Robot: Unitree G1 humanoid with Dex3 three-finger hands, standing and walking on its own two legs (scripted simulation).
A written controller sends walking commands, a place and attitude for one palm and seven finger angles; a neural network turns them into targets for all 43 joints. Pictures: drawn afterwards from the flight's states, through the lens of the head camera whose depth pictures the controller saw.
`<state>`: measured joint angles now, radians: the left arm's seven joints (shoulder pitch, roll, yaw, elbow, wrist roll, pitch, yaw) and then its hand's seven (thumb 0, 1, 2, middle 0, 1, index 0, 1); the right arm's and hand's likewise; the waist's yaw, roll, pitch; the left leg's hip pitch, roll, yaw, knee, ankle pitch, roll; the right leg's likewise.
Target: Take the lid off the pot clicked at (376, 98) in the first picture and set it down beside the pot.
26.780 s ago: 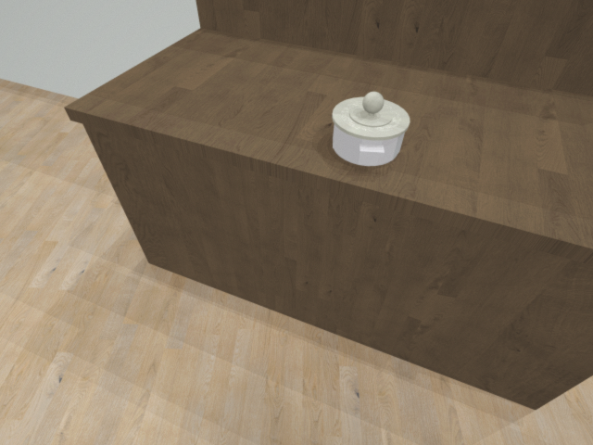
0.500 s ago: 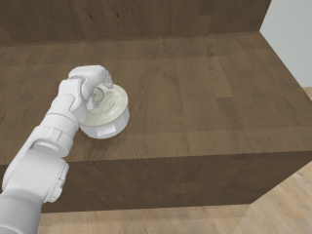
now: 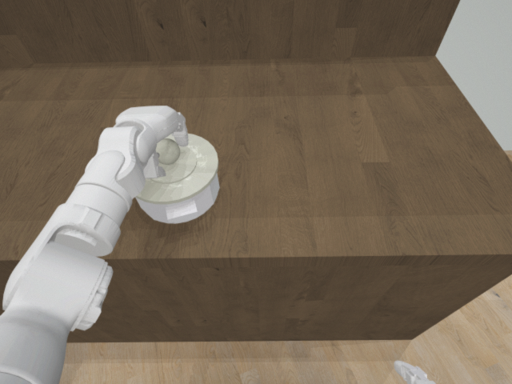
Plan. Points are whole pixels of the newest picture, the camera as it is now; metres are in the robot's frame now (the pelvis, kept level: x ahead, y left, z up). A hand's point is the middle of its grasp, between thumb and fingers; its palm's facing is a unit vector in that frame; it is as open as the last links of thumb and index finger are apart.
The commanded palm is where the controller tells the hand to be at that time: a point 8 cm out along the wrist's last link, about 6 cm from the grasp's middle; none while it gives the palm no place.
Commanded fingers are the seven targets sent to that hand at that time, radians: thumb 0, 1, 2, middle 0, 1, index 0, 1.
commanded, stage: close the fingers and squeeze the knob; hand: left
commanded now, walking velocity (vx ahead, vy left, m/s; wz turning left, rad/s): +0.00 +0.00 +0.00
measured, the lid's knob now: (166, 151) +0.49 +0.16 +0.09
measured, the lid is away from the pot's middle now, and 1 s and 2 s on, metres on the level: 0.00 0.01 0.01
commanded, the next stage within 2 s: lift the lid straight up in 1.20 s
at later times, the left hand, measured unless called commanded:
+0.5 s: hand (157, 154) +0.46 +0.16 +0.11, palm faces -0.33 -0.05 -0.94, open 8.1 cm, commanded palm +0.45 +0.17 +0.17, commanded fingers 0.00 0.35 0.82 -0.73 -1.02 -0.73 -1.02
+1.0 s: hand (156, 155) +0.45 +0.16 +0.11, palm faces -0.33 -0.03 -0.94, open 7.9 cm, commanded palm +0.44 +0.16 +0.17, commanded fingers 0.00 0.54 0.93 -0.87 -1.08 -0.73 -0.99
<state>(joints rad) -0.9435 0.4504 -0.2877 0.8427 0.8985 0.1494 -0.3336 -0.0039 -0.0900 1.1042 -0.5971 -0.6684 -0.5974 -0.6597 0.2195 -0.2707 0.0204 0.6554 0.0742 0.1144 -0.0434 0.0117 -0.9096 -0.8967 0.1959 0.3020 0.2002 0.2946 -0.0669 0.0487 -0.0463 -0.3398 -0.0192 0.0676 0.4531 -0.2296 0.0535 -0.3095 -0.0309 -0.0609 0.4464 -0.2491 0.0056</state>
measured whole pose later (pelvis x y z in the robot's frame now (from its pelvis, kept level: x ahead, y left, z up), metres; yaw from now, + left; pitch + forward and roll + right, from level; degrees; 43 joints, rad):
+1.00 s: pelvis +0.00 +0.00 +0.00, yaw -1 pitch +6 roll +0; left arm -0.91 0.45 -0.27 0.83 0.90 0.17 -0.31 0.02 0.25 0.80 -0.73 -1.02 -0.59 -0.92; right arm 0.25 -0.27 0.02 0.67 0.07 0.12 -0.04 0.01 -0.91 -0.90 0.20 0.30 0.20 0.29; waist -0.07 0.06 -0.05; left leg -0.32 -0.02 0.08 0.44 -0.23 0.06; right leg -0.30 -0.03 -0.05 0.44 -0.24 0.01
